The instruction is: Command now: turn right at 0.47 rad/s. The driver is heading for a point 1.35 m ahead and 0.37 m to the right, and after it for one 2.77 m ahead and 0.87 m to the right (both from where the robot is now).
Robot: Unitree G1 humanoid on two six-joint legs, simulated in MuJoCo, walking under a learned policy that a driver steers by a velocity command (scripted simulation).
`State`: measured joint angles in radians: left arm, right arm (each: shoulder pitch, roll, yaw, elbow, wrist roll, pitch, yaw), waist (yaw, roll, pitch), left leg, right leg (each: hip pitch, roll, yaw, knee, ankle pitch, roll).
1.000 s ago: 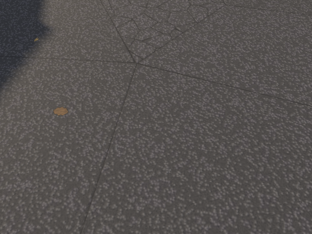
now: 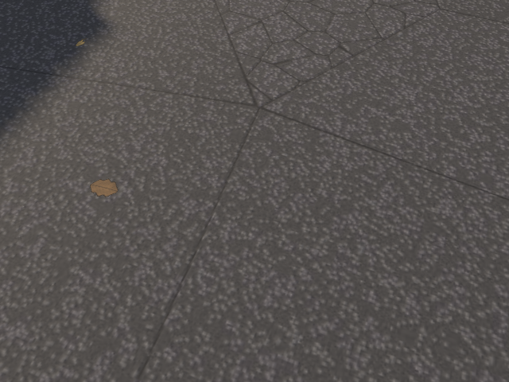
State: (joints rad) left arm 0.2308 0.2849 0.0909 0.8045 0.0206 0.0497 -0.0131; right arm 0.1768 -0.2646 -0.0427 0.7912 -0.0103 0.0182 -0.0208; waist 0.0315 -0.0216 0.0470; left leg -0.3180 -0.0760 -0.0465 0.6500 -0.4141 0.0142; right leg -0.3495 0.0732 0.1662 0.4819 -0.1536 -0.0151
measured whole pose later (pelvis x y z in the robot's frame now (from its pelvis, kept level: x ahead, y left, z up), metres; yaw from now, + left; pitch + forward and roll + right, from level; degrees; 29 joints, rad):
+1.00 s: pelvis +0.25 -0.11 -0.02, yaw -31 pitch +1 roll +0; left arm 0.45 0.29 0.04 0.93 0.01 -0.05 0.00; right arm 0.05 -0.25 -0.02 0.76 -0.04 -0.06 0.02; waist 0.06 -0.02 0.06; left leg -0.48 -0.02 0.05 0.59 -0.14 0.07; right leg 0.03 0.09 0.15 0.63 -0.50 -0.08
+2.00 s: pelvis +0.70 -0.41 -0.01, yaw -18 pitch +1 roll -1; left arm 0.41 0.20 0.03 1.01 0.02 -0.09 0.03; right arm 0.05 -0.21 -0.03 0.84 -0.03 -0.01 0.05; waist 0.04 0.01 0.07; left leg -0.55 0.02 0.13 0.64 -0.11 0.12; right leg 0.13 0.03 -0.29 0.26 -0.39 -0.03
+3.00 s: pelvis +1.23 -0.47 +0.00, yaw +15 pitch +2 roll -2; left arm 0.42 0.24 0.04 0.90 0.02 -0.08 -0.01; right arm 0.05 -0.26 -0.03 0.72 -0.04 -0.01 0.07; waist 0.08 0.03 0.03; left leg -0.59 0.06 0.01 0.68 -0.11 0.05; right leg 0.02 0.00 -0.19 0.24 -0.28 0.00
